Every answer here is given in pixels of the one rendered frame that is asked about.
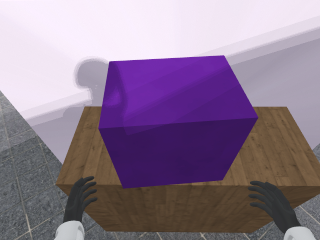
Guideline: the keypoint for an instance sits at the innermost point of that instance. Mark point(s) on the carton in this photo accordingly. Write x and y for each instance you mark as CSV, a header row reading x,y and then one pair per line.
x,y
170,121

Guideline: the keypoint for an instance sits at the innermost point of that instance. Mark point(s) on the left robot forearm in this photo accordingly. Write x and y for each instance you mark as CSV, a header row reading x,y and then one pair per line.
x,y
70,230

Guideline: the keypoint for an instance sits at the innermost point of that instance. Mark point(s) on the pedestal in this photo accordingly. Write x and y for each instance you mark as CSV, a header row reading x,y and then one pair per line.
x,y
275,151

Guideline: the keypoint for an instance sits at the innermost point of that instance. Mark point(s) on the right robot forearm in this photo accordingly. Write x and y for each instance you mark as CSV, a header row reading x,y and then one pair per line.
x,y
298,233

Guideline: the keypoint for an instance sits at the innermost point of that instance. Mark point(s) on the left robot hand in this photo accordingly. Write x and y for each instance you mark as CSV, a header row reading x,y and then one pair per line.
x,y
76,205

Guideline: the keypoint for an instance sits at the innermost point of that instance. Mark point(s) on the right robot hand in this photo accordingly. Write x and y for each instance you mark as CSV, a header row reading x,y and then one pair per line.
x,y
276,205

